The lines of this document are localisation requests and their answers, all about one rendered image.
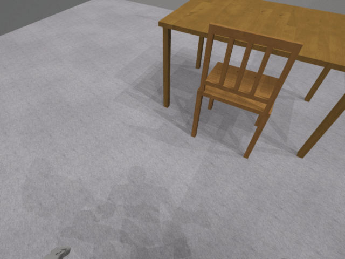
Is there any table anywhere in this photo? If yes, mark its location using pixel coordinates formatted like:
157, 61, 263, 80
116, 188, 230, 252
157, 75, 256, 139
158, 0, 345, 159

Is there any robot left hand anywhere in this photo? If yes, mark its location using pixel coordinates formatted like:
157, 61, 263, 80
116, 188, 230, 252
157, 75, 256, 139
42, 247, 71, 259

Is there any chair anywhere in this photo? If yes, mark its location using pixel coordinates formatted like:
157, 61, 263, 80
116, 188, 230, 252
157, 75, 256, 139
191, 22, 303, 159

